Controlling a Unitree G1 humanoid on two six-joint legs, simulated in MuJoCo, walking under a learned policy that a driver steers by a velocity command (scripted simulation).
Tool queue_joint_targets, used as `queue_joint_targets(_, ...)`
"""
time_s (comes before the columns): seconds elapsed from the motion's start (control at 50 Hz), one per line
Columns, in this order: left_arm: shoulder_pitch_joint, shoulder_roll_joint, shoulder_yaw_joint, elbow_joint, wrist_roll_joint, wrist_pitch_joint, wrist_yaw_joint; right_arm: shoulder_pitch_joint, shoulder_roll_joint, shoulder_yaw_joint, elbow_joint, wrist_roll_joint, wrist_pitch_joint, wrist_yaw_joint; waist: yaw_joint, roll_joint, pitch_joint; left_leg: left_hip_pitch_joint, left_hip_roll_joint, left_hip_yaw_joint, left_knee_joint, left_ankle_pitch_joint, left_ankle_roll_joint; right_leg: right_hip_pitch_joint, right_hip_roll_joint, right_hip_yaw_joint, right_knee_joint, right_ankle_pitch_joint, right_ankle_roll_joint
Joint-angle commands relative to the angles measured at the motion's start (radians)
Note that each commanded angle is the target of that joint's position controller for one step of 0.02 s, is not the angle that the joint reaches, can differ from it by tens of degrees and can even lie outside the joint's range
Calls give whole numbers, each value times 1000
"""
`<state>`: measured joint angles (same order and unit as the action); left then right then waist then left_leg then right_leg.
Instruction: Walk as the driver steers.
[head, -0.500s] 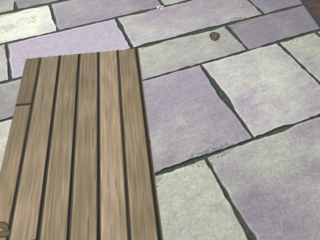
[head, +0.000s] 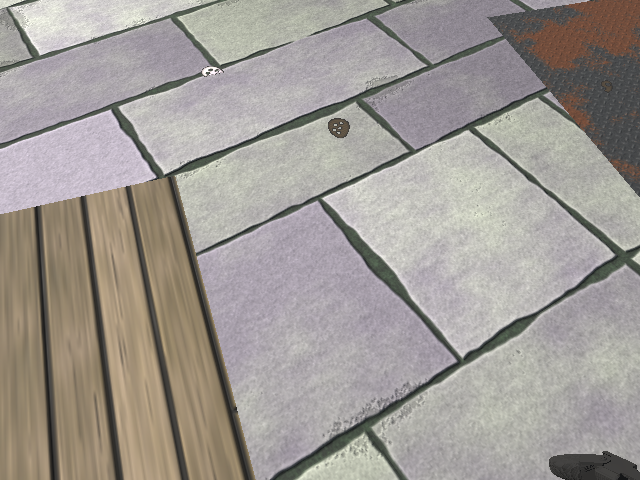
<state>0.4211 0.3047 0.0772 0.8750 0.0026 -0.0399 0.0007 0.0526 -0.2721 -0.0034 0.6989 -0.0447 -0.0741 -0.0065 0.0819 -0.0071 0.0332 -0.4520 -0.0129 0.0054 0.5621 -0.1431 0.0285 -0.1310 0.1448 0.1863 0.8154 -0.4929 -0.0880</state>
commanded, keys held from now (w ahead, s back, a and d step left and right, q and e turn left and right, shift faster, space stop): w+e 0.76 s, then w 0.24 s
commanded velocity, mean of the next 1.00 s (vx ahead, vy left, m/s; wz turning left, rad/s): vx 0.50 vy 0.00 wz -0.54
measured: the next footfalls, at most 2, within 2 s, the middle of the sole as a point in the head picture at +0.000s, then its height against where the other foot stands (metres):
right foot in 0.48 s outside the picture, level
left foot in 1.02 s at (418, 369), level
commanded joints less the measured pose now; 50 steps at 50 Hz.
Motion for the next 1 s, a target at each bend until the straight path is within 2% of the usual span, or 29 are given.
queue_joint_targets(0.02,-4,111,11,-80,21,-6,-3,223,-149,-63,-7,8,13,-13,-115,70,-130,523,404,-598,-300,-379,164,-514,-109,-67,419,71,4)
queue_joint_targets(0.04,-50,93,9,-88,21,-3,-13,187,-107,-51,-2,8,11,-9,-103,39,-63,429,351,-450,-322,-236,142,-491,-140,-81,381,133,13)
queue_joint_targets(0.08,-65,73,7,-92,35,18,-32,201,-91,-46,22,12,0,-9,-85,115,-24,345,280,-259,-351,-37,108,-449,-174,-102,340,165,31)
queue_joint_targets(0.1,-68,63,5,-94,35,27,-38,219,-92,-47,34,18,-11,-5,-80,126,-27,335,272,-212,-356,45,107,-440,-175,-111,338,177,35)
queue_joint_targets(0.16,-143,42,-3,-130,34,40,-54,252,-102,-56,57,29,-30,3,-77,112,-22,357,282,-111,-386,180,125,-513,-192,-122,319,243,46)
queue_joint_targets(0.24,-281,21,-17,-183,32,38,-69,286,-99,-60,87,26,-27,5,-95,100,13,378,259,23,-408,256,122,-576,-206,-159,170,376,63)
queue_joint_targets(0.3,-382,-3,-34,-217,30,30,-83,303,-112,-65,103,27,-25,4,-115,99,34,372,244,109,-407,271,102,-508,-204,-215,-21,472,49)
queue_joint_targets(0.36,-448,4,-37,-246,35,31,-88,344,-135,-72,128,27,-18,-2,-130,95,51,438,272,149,-382,336,87,-469,-192,-267,-132,427,16)
queue_joint_targets(0.38,-456,9,-36,-252,39,31,-86,357,-142,-74,137,27,-11,-5,-131,94,51,471,281,164,-353,399,82,-456,-180,-282,-157,390,0)
queue_joint_targets(0.42,-425,23,-28,-249,46,32,-77,368,-169,-79,150,25,3,-12,-108,110,17,523,288,205,-223,694,68,-371,-123,-321,-193,281,-39)
queue_joint_targets(0.44,-359,37,-20,-232,48,29,-70,372,-184,-82,154,24,12,-15,-77,114,-28,537,289,220,-98,821,65,-290,-83,-331,-213,235,-64)
queue_joint_targets(0.46,-227,57,-6,-193,52,20,-61,366,-191,-82,151,28,22,-16,-18,95,-105,490,280,240,95,820,54,-125,-45,-327,-272,245,-94)
queue_joint_targets(0.48,-48,115,21,-137,61,15,-43,358,-180,-77,129,24,24,-15,59,22,-210,314,257,249,370,591,23,135,-104,-207,-320,210,-138)
queue_joint_targets(0.5,-48,232,50,-147,50,20,-26,396,-55,-50,55,27,18,6,-7,-226,-303,-114,109,239,712,-277,-35,442,-423,289,-370,134,-252)
queue_joint_targets(0.52,-6,251,57,-173,17,31,-19,290,-135,-67,17,20,13,9,48,-146,-367,-263,10,32,870,-411,-52,480,-501,600,-504,228,-319)
queue_joint_targets(0.54,-33,224,52,-146,12,34,-9,206,-135,-66,-6,26,5,12,35,-66,-222,-345,74,-27,851,-299,-39,407,-463,406,-507,349,-292)
queue_joint_targets(0.56,-75,170,39,-135,5,29,-3,211,-115,-55,0,31,-6,11,-8,-26,-117,-305,111,-22,753,-221,-35,259,-423,290,-515,476,-260)
queue_joint_targets(0.58,-121,135,29,-137,6,22,1,224,-112,-56,15,24,-3,9,-56,6,-64,-236,135,-26,670,-203,-37,145,-364,207,-530,568,-220)
queue_joint_targets(0.6,-156,110,20,-140,0,16,3,251,-110,-55,20,6,13,10,-94,-2,-52,-165,144,-31,626,-203,-48,63,-322,154,-545,629,-205)
queue_joint_targets(0.62,-171,97,14,-146,-1,7,-1,276,-106,-55,30,-3,32,13,-113,-11,-65,-118,145,-31,598,-205,-58,22,-302,123,-556,663,-202)
queue_joint_targets(0.66,-146,107,17,-134,-3,-9,-8,266,-88,-54,23,-6,54,21,-120,-9,-66,-108,136,-15,541,-181,-73,-22,-273,100,-578,671,-208)
queue_joint_targets(0.7,-111,124,23,-124,1,-13,-10,198,-77,-51,1,-4,61,23,-103,-14,-36,-147,132,-7,465,-107,-84,-47,-257,104,-609,589,-201)
queue_joint_targets(0.76,-47,123,24,-106,1,-14,-10,67,-76,-50,-39,0,60,23,-57,-32,6,-220,124,-14,323,12,-93,-14,-247,130,-627,521,-181)
queue_joint_targets(0.84,33,109,18,-74,3,-22,-4,-39,-64,-41,-65,6,48,32,-7,-43,11,-225,98,-4,161,125,-72,84,-254,111,-600,617,-150)
queue_joint_targets(0.9,73,113,13,-53,11,-25,5,-99,-65,-37,-88,12,36,38,14,-49,21,-190,70,9,77,124,-41,144,-281,118,-567,709,-135)
queue_joint_targets(0.94,57,128,14,-47,15,-27,13,-75,-79,-41,-88,13,29,38,-10,-61,27,-113,50,9,19,74,-9,158,-302,125,-540,769,-111)
queue_joint_targets(0.96,36,136,14,-47,16,-28,15,-26,-90,-46,-73,14,26,33,-36,-69,19,-28,30,16,-11,35,9,147,-301,116,-509,845,-93)
queue_joint_targets(0.98,22,146,15,-44,17,-30,15,54,-108,-56,-47,14,21,25,-73,-69,-13,85,-4,31,-32,-13,26,142,-288,99,-426,984,-77)
queue_joint_targets(1.0,9,145,12,-39,16,-31,11,190,-125,-67,-3,13,12,13,-140,-34,-82,255,-17,41,-93,3,49,118,-242,53,-257,1040,-58)
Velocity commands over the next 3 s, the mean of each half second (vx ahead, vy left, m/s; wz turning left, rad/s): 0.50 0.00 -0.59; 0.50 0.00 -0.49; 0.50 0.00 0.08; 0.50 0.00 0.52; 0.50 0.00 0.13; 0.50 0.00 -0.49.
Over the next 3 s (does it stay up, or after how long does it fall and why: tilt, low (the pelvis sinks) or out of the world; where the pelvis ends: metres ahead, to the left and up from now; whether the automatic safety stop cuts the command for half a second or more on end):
stays up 1.52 -0.44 0.02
